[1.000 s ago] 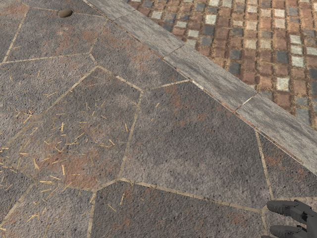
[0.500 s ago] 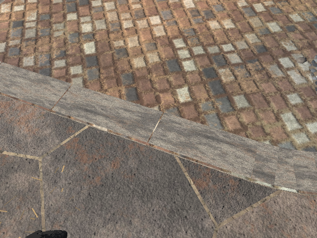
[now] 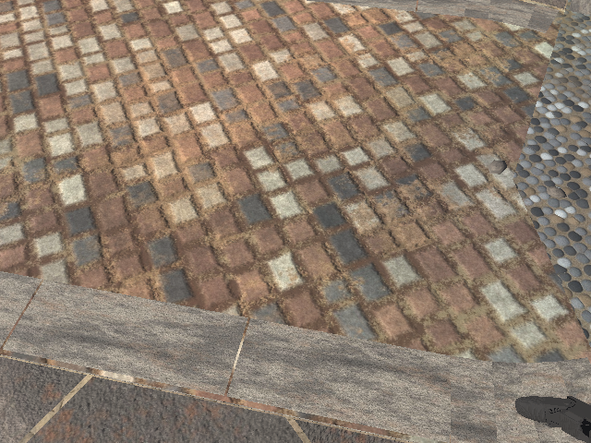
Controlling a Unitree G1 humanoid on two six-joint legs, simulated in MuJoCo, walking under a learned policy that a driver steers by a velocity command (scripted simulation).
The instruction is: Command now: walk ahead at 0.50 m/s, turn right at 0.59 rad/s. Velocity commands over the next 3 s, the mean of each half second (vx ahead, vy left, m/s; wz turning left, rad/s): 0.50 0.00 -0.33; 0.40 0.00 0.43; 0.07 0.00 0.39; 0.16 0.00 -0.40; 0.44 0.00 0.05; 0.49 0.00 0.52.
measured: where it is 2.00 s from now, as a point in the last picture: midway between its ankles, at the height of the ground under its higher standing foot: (365, 362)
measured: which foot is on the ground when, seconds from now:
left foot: down 0.00-0.50, up 0.52-0.94, down 0.96-1.00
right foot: up 0.00-0.46, down 0.48-0.96, up 0.98-1.00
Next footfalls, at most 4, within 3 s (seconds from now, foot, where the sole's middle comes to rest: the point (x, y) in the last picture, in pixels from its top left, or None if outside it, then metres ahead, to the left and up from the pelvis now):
0.48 right None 0.38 -0.19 -0.76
0.96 left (305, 371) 0.65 0.06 -0.76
1.42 right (399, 354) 0.70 -0.16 -0.76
2.06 right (421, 321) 0.80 -0.22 -0.76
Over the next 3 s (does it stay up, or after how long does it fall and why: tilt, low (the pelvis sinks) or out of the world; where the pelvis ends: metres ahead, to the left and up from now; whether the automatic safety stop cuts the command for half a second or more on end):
stays up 1.23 -0.12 0.01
